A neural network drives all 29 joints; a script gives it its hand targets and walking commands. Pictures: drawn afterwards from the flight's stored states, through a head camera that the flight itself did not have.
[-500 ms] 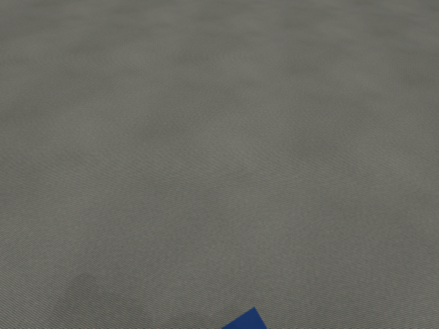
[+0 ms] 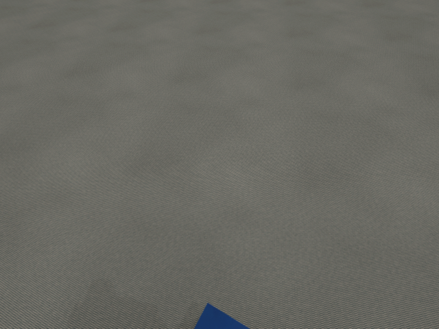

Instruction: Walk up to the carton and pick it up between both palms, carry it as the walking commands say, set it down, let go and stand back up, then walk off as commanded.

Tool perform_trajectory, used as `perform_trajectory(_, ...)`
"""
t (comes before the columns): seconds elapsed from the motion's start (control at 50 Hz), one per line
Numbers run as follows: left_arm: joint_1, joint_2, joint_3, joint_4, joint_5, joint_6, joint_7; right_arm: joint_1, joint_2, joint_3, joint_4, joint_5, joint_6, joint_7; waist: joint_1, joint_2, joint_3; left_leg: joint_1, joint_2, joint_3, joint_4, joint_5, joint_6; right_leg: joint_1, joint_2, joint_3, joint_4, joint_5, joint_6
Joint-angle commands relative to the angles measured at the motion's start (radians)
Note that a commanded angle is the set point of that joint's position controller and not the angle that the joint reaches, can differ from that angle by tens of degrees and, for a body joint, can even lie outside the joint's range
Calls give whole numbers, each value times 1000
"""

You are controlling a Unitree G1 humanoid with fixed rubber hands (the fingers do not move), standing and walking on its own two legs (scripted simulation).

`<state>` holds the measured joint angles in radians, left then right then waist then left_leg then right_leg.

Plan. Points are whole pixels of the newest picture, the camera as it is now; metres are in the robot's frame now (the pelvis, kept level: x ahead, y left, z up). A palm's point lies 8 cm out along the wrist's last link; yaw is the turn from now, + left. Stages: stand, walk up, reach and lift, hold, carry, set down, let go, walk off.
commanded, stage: walk off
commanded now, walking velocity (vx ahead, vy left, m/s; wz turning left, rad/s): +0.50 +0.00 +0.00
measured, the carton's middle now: out of the picture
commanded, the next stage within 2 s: stand in 0.62 s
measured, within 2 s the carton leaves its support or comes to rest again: rests again in 1.02 s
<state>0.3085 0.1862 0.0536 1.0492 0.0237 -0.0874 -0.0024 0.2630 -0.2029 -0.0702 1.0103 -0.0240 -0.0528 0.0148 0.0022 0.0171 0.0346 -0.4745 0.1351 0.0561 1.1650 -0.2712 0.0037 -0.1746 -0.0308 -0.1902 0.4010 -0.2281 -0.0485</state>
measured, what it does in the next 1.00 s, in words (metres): walks ahead: left foot, then right foot 0.08 m higher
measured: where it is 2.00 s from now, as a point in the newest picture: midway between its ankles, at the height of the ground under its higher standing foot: (220, 283)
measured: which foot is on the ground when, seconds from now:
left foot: down 0.00-0.12, up 0.14-0.26, down 0.28-0.74, up 0.76-1.00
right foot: down 0.00-0.28, up 0.30-0.40, down 0.42-0.52, up 0.54-0.66, down 0.68-1.00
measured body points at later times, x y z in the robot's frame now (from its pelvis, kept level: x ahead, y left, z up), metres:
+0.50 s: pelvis +0.25 +0.06 +0.00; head +0.26 +0.07 +0.45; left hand +0.31 +0.31 -0.15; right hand +0.23 -0.19 -0.14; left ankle +0.23 +0.15 -0.74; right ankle +0.23 -0.09 -0.66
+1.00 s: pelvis +0.43 +0.01 +0.00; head +0.46 +0.00 +0.45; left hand +0.44 +0.24 -0.15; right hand +0.48 -0.22 -0.16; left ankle +0.43 +0.16 -0.71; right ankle +0.46 -0.08 -0.74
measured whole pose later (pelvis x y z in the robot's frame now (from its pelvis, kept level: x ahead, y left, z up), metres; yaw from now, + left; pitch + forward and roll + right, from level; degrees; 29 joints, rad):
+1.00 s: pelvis +0.43 +0.01 +0.00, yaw +0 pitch +0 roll +1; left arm 0.28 0.15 0.02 1.07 0.02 -0.08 0.02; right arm 0.20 -0.19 -0.05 1.03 -0.02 -0.01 -0.02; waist 0.01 0.02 0.07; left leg -0.36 0.09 0.06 0.77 -0.36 -0.07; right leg -0.22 -0.05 -0.18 0.40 -0.17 -0.04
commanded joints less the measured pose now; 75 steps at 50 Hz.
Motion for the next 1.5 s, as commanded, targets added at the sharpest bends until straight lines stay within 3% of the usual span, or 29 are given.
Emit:
perform_trajectory(0.0,105,72,1,3,-4,-29,8,29,10,1,-39,-8,22,15,-17,-107,45,-136,22,4,-91,61,-17,68,-233,197,-220,325,-60)
perform_trajectory(0.1,165,88,-2,16,-1,-27,9,-196,10,17,-115,4,25,26,27,-128,76,-90,-7,50,-432,104,-41,106,-228,158,-250,299,-79)
perform_trajectory(0.18,236,111,4,44,-1,-10,6,-283,-3,19,-143,-1,11,20,62,-160,76,-12,-60,108,-573,59,-15,172,-244,146,-194,390,-79)
perform_trajectory(0.22,222,121,7,50,-8,-1,9,-223,-17,16,-130,-9,-2,14,23,-174,44,103,-89,119,-635,45,16,176,-248,124,-94,537,-63)
perform_trajectory(0.24,197,129,10,48,-16,3,11,-102,-40,5,-92,-12,-12,8,-41,-133,-14,269,-112,130,-718,100,34,144,-225,83,47,610,-44)
perform_trajectory(0.26,194,112,8,36,-19,2,11,63,-106,-19,-33,-25,-24,-3,-101,-60,-115,547,-72,80,-696,133,68,-13,-185,54,239,534,-18)
perform_trajectory(0.28,171,52,-9,-13,-34,-4,6,232,-210,-48,-1,-38,-28,-17,-178,122,-254,817,208,-238,-755,9,140,-299,-98,-9,573,145,28)
perform_trajectory(0.3,155,51,2,-47,-29,-3,7,286,-301,-64,16,-21,-20,-15,-167,219,-283,827,375,-525,-896,43,211,-470,-7,85,778,-319,35)
perform_trajectory(0.32,77,83,16,-51,-15,5,8,208,-242,-51,17,-3,-16,-13,-143,101,-159,704,342,-457,-903,48,209,-530,-75,173,869,-275,24)
perform_trajectory(0.36,57,33,13,-56,-18,5,0,46,-115,-18,-6,-4,-31,-4,-51,56,-19,457,240,-249,-949,116,148,-476,-135,175,821,-115,25)
perform_trajectory(0.42,97,13,25,-50,8,40,-19,25,-39,13,9,3,-45,-14,24,86,25,341,150,-101,-994,184,104,-401,-132,158,754,-31,51)
perform_trajectory(0.46,10,13,27,-82,14,54,-26,110,-50,14,46,8,-59,-22,13,83,44,370,131,-72,-988,338,105,-438,-131,135,686,4,67)
perform_trajectory(0.62,-290,13,-4,-178,-4,52,-33,228,-93,15,85,0,-53,-19,-53,118,87,424,130,-2,-982,400,117,-334,-64,43,216,50,82)
perform_trajectory(0.66,-264,22,-5,-170,0,38,-23,247,-95,15,101,2,-42,-22,-43,132,63,464,137,13,-888,612,101,-271,-39,36,165,56,58)
perform_trajectory(0.7,-88,53,6,-104,7,14,-9,231,-98,14,105,19,-34,-27,38,73,-38,426,86,70,-655,750,53,1,17,4,15,201,30)
perform_trajectory(0.72,45,118,22,-64,31,-2,1,233,-79,21,96,31,-36,-32,84,23,-122,275,44,91,-503,571,14,235,-75,75,48,409,2)
perform_trajectory(0.74,173,216,45,-47,42,-10,8,258,-4,36,54,55,-38,-36,129,-176,-289,1,-51,135,-165,2,-37,544,-395,363,107,823,-96)
perform_trajectory(0.76,242,251,53,-10,-9,5,8,269,-40,14,60,49,-24,-45,130,-225,-374,20,-109,24,24,-345,-35,476,-493,469,31,1118,-200)
perform_trajectory(0.8,27,135,13,-55,-11,5,9,187,3,22,51,29,-10,-43,58,-128,-163,-27,-26,-30,49,-275,-34,231,-401,294,-9,965,-166)
perform_trajectory(0.86,-77,56,-19,-56,-5,4,24,214,24,17,63,-1,22,-29,-36,-135,-49,119,-9,-23,-146,-143,-53,-21,-278,165,-95,779,-78)
perform_trajectory(0.92,-73,73,-22,-38,-1,-10,21,195,37,19,66,5,53,-32,-61,-134,-65,188,-41,5,-339,-89,-70,-39,-231,110,-95,751,-77)
perform_trajectory(0.96,-31,73,-25,-14,-4,-6,19,120,30,22,51,8,62,-40,-33,-165,-66,198,-63,25,-459,-66,-77,-1,-222,126,-77,705,-79)
perform_trajectory(1.0,4,80,-25,5,-6,7,20,79,23,25,46,11,66,-44,-15,-191,-71,246,-69,35,-553,-36,-80,-5,-228,150,-79,533,-76)
perform_trajectory(1.04,-15,92,-19,8,-12,30,22,74,11,28,52,9,62,-43,-39,-163,-49,369,-64,37,-746,122,-68,-91,-202,157,-80,211,-37)
perform_trajectory(1.08,4,59,-22,-1,-17,40,18,90,-74,18,53,-10,43,-50,-41,-35,-31,514,85,-93,-827,296,-43,-226,-148,143,-65,-25,27)
perform_trajectory(1.1,61,-19,-41,7,-28,53,19,20,-121,15,52,11,41,-52,17,144,-3,345,114,-98,-851,210,-1,-114,-97,99,-90,-40,74)
perform_trajectory(1.14,56,34,-32,25,-16,69,27,-27,-41,35,48,20,39,-46,9,95,56,234,63,-86,-896,77,3,-7,-101,101,-77,47,89)
perform_trajectory(1.24,80,39,-28,47,-10,67,31,7,-33,40,80,25,22,-52,13,24,22,314,25,-54,-883,220,-2,36,-127,109,-95,117,88)
perform_trajectory(1.48,58,28,-30,77,-14,79,40,56,-24,44,103,19,16,-53,13,-12,27,321,2,-48,-897,278,22,64,-132,95,-97,125,87)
